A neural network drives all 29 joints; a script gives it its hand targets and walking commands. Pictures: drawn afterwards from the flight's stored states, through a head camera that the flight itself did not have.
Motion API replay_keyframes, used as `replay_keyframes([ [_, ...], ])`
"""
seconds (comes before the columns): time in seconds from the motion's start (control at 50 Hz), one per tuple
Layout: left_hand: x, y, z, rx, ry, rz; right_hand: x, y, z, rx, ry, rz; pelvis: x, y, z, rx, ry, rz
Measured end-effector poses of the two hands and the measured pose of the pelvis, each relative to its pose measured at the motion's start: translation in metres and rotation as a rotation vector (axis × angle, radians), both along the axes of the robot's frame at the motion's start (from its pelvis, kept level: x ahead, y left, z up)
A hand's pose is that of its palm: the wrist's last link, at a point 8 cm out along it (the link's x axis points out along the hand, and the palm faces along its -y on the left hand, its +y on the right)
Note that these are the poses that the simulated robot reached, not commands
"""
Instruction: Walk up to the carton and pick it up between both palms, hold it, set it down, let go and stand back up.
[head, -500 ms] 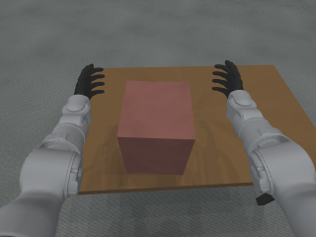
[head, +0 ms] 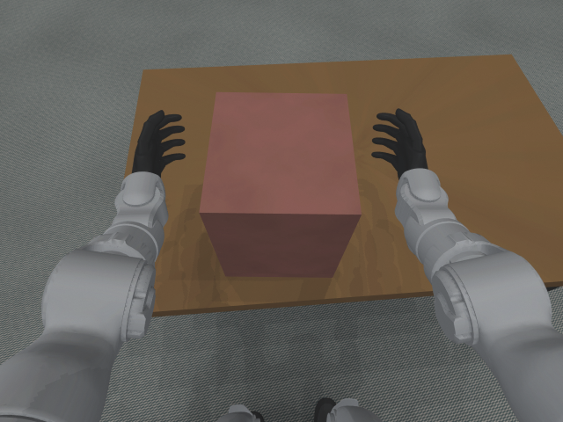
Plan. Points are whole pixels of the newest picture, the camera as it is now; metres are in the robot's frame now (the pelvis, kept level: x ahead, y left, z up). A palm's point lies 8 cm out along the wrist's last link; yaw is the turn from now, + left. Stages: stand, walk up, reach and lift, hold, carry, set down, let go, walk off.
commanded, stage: reach and lift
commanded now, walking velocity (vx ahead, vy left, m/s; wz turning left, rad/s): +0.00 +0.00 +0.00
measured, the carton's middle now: (280, 194) +0.47 +0.02 -0.05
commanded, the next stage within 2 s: none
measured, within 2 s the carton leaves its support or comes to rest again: neither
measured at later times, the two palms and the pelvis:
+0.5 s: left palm (174, 181) +0.45 +0.18 +0.02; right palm (378, 174) +0.46 -0.13 +0.02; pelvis -0.01 -0.01 -0.03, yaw +0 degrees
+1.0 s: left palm (180, 193) +0.43 +0.16 +0.02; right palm (377, 192) +0.43 -0.13 +0.02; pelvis +0.00 +0.00 +0.01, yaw +0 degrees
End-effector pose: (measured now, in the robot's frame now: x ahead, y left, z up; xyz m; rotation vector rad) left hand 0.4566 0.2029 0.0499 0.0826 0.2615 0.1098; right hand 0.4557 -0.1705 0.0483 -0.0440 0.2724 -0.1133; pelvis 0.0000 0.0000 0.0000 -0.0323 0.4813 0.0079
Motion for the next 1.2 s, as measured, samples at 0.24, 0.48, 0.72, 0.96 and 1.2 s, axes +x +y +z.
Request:
replay_keyframes([
  [0.24,-0.012,0.003,-0.042,-0.013,0.002,0.030,0.003,0.004,-0.029,0.022,-0.050,0.013,-0.006,-0.002,-0.018,-0.006,0.062,-0.008],
  [0.48,-0.004,-0.024,-0.030,-0.046,-0.054,-0.023,0.005,0.036,-0.027,0.030,-0.051,0.057,-0.010,-0.008,-0.027,-0.007,0.068,0.002],
  [0.72,-0.011,-0.040,-0.031,-0.069,-0.044,-0.032,-0.010,0.038,-0.026,0.035,-0.036,-0.011,-0.015,-0.008,-0.014,-0.005,0.007,0.006],
  [0.96,-0.023,-0.039,-0.028,-0.043,-0.061,-0.038,-0.026,0.043,-0.028,0.041,-0.092,-0.056,-0.006,0.000,0.008,-0.002,-0.064,-0.003],
  [1.2,-0.024,-0.036,-0.031,-0.048,-0.037,-0.038,-0.027,0.046,-0.025,-0.006,-0.049,-0.050,0.018,0.005,0.018,-0.011,-0.098,-0.001],
])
